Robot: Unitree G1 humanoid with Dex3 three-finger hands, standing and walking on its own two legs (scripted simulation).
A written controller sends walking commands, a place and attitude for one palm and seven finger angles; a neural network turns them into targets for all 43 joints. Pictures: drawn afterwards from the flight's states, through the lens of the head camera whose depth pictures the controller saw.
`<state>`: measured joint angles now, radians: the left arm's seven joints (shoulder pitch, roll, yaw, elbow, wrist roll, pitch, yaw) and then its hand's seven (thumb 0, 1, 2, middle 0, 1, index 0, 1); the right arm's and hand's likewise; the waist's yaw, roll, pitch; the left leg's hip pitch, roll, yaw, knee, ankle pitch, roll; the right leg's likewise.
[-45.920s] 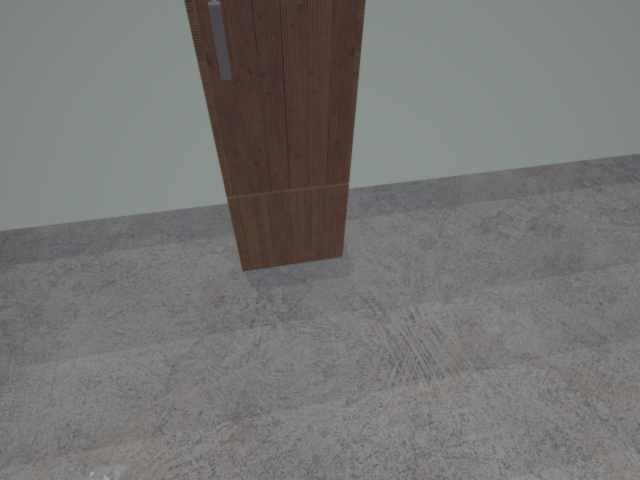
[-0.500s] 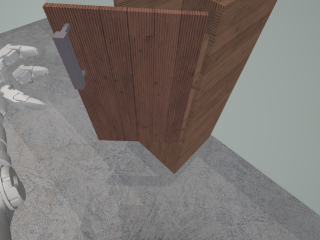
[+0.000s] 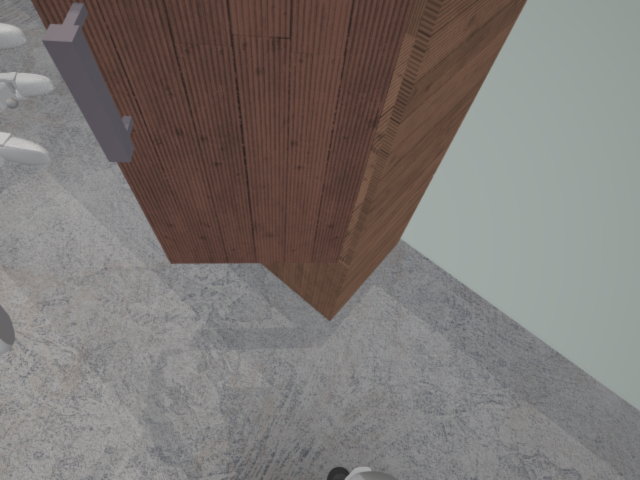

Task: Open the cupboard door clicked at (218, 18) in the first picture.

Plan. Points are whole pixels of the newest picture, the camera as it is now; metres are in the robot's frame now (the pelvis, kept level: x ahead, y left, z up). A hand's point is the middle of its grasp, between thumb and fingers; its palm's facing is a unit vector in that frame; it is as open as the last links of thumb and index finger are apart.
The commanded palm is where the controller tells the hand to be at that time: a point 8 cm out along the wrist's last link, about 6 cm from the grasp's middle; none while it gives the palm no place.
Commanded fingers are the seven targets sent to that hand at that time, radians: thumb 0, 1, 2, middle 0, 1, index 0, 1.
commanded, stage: move the hooked fingers beside the handle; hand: left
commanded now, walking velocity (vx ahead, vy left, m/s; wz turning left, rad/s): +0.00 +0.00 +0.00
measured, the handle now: (101, 89) +0.53 +0.22 +0.15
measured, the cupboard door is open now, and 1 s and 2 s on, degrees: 43 43 43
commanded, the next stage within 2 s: slide the fingers in behind the handle in 0.72 s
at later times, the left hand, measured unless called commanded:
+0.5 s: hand (16, 110) +0.48 +0.28 +0.16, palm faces -0.01 -1.00 +0.00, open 14.0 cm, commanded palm +0.46 +0.33 +0.15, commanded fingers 0.00 -0.50 0.30 -0.30 -1.20 -0.30 -1.20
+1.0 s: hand (26, 112) +0.48 +0.27 +0.16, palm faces -0.03 -1.00 +0.00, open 14.0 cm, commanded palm +0.46 +0.32 +0.15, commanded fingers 0.00 -0.50 0.30 -0.30 -1.20 -0.30 -1.20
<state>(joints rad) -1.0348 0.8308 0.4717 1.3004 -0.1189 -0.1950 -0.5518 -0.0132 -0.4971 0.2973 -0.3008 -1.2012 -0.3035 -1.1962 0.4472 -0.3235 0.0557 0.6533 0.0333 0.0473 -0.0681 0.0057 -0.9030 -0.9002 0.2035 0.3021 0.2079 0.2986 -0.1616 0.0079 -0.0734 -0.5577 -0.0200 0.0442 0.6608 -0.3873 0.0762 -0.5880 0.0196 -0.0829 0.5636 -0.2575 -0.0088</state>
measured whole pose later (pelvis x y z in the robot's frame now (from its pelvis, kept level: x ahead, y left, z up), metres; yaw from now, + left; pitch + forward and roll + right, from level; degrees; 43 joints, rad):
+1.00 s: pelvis +0.00 -0.01 +0.00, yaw +0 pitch +16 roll -3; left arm -0.96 0.79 0.46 1.22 -0.15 -0.19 -0.56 -0.01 -0.50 0.30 -0.30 -1.20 -0.30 -1.20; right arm 0.44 -0.32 0.06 0.62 0.05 0.08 -0.06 0.01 -0.90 -0.90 0.20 0.30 0.21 0.30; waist -0.14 0.01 -0.09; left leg -0.55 -0.01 0.04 0.67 -0.40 0.06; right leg -0.58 0.04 -0.08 0.57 -0.27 -0.02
